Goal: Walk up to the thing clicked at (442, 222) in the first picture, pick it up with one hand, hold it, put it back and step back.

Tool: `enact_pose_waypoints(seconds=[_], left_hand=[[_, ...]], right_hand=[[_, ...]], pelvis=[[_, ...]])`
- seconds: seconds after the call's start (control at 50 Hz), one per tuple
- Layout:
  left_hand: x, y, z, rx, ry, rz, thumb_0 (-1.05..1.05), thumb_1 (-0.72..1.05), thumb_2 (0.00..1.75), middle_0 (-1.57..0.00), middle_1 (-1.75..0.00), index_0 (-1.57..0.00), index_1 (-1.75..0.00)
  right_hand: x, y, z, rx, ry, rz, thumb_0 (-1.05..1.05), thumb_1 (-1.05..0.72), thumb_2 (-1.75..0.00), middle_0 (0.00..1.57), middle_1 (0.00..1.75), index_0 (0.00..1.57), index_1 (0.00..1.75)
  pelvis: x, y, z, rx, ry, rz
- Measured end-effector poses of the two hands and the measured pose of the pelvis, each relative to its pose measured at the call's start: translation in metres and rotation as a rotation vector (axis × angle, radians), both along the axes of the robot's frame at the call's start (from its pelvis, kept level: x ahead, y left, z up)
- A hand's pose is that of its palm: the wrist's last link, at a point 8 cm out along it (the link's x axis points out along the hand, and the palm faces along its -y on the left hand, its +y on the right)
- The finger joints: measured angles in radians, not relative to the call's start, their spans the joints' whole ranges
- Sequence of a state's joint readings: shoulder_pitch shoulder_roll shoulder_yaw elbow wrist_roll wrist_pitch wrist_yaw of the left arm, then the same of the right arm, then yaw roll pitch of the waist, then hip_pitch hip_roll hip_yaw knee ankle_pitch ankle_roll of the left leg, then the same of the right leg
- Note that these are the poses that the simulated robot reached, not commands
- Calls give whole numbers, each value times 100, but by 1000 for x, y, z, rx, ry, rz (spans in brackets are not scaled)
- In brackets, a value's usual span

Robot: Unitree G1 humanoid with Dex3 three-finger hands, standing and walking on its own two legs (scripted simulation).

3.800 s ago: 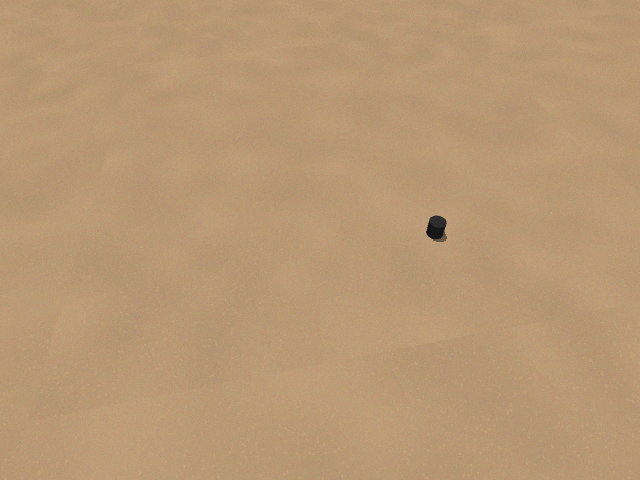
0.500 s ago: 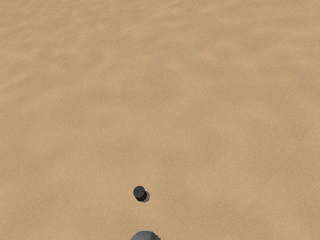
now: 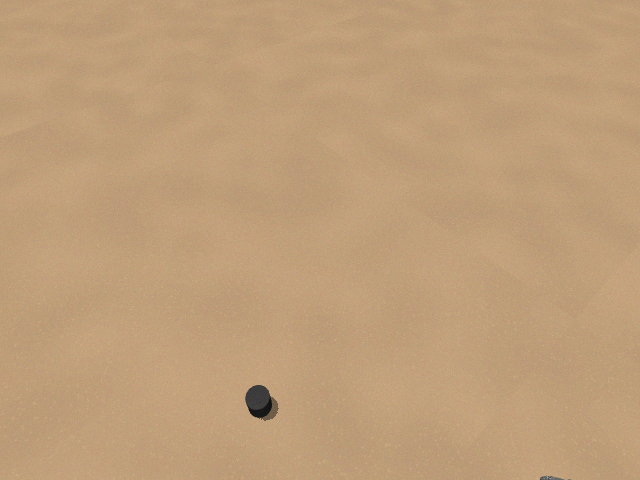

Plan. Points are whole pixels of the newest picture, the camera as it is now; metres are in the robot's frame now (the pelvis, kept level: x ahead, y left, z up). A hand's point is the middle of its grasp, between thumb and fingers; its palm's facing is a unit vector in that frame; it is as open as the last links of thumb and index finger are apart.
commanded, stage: walk up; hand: left
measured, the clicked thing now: (258, 401) +0.45 +0.22 -0.73
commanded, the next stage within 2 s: stand in 0.88 s
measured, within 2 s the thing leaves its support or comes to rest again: neither
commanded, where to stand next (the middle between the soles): +0.06 -0.02 m, yaw -1 degrees
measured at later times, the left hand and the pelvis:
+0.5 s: hand out of the picture +0.09 +0.25 -0.14, palm faces -0.02 -0.94 -0.34, open 7.4 cm; pelvis +0.01 +0.00 +0.02, yaw +0 degrees
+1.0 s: hand out of the picture +0.10 +0.25 -0.14, palm faces -0.03 -0.94 -0.34, open 7.4 cm; pelvis +0.02 +0.00 +0.02, yaw +0 degrees
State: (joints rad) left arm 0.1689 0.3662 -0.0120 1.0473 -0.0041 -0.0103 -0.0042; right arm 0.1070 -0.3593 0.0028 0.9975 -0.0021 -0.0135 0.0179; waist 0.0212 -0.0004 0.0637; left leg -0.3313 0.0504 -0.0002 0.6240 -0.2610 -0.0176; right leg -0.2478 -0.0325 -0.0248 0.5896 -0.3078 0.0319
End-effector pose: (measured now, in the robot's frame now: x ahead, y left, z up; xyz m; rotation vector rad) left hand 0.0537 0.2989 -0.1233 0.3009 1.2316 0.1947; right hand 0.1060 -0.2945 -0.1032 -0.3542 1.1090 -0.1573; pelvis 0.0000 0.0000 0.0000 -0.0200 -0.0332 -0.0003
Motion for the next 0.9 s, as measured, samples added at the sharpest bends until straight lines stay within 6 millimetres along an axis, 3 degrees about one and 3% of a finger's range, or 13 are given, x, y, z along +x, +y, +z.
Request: enact_pose_waypoints(seconds=[0.18, 0.34, 0.6, 0.74, 0.9], left_hand=[[3, 3, 17, 32, 3, 19, 0, 90, 90, -20, -30, -20, -30], [13, 1, 25, 36, 3, 12, 0, 90, 90, -20, -30, -20, -30], [36, -10, 21, -9, -8, -17, 0, 90, 90, -20, -30, -20, -30], [44, -10, 20, -15, -9, -25, 0, 90, 90, -20, -30, -20, -30], [42, -6, 22, -3, 4, -15, 0, 90, 90, -20, -30, -20, -30]], right_hand=[[19, 4, 0, 41, -19, 5, 0, -90, -90, 21, 30, 20, 30], [0, -3, -1, 42, 43, -30, 0, -90, -90, 21, 30, 20, 30], [-41, -9, 2, 15, 141, -102, 0, -90, -90, 21, 30, 20, 30], [-41, -6, 3, 16, 139, -111, 0, -90, -90, 21, 30, 20, 30], [-28, -1, 1, 27, 122, -98, 0, -90, -90, 21, 30, 20, 30]], pelvis=[[1, -3, 9, 9, -11, 0], [1, -5, 15, 13, -10, -1], [8, -2, 19, 13, -7, -10], [10, 0, 20, 13, -1, -10], [15, 1, 20, 15, 4, -8]])
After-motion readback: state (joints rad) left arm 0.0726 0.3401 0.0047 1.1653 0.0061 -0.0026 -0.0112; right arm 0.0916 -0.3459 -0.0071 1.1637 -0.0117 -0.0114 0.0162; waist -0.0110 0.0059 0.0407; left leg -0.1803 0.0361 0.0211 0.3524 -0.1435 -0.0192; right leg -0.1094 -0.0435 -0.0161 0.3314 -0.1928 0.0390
